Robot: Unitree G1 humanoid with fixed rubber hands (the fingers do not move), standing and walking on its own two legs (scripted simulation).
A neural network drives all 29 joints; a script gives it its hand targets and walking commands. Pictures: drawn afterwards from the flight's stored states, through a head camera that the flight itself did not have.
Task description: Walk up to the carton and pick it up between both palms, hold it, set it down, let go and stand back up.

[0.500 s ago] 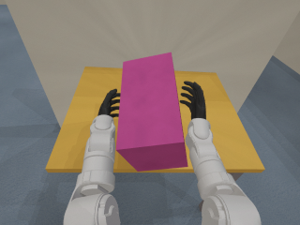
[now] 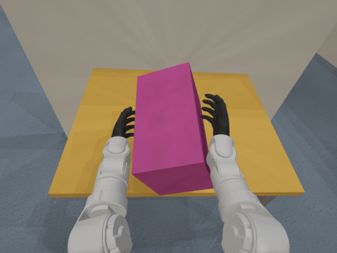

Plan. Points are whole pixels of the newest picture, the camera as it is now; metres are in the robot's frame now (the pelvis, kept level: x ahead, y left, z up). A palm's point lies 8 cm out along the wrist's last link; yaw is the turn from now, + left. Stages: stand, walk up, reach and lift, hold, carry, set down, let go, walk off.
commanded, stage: set down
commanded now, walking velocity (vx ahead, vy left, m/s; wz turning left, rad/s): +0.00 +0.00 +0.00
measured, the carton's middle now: (174, 129) +0.45 +0.02 +0.02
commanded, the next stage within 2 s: none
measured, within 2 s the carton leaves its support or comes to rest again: neither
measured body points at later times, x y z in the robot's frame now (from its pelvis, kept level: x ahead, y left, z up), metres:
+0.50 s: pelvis -0.01 +0.00 +0.00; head +0.02 +0.03 +0.45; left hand +0.40 +0.16 +0.04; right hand +0.41 -0.08 +0.09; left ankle +0.00 +0.10 -0.75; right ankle -0.02 -0.11 -0.75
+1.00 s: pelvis +0.01 +0.00 +0.00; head +0.07 +0.03 +0.44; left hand +0.42 +0.16 +0.02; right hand +0.42 -0.09 +0.05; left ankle +0.00 +0.10 -0.75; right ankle -0.02 -0.11 -0.75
